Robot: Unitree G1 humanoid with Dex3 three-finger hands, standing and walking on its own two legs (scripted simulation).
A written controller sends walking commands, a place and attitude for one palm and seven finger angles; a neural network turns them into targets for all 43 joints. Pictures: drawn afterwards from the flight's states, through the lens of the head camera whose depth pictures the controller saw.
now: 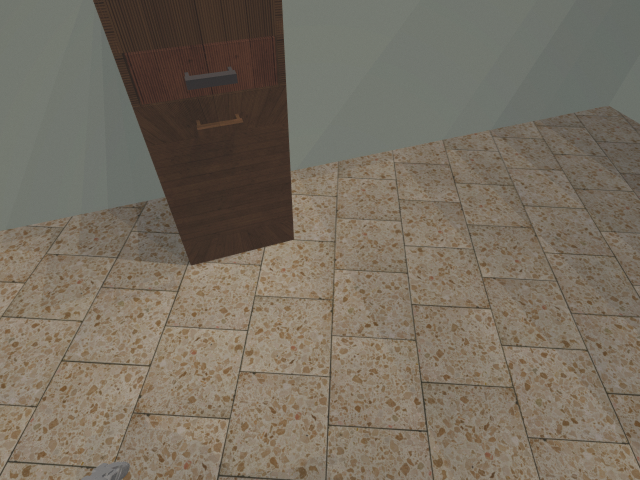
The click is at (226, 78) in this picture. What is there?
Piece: drawer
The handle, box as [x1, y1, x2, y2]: [184, 66, 237, 89]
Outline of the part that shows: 236,74 230,66 227,67 227,71 189,76 187,72 185,72 184,77 187,88 192,89 237,82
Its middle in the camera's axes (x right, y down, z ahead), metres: -0.30 -0.44 +1.04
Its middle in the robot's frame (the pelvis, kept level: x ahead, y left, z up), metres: +1.06 +0.36 +0.00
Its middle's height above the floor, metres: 0.77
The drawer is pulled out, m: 0.00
